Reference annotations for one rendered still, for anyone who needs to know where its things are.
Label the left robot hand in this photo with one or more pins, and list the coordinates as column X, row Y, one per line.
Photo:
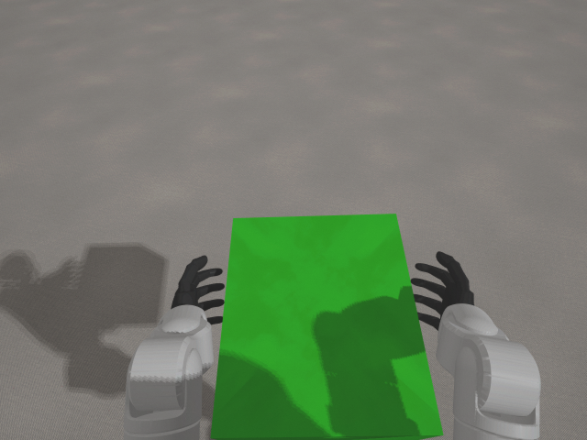
column 188, row 294

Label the robot left forearm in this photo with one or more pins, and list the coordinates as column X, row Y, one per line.
column 164, row 378

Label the robot right forearm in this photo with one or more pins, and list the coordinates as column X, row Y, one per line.
column 496, row 381

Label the right robot hand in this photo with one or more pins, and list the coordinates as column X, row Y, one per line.
column 457, row 287

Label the carton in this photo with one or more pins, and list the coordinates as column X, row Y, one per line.
column 320, row 336

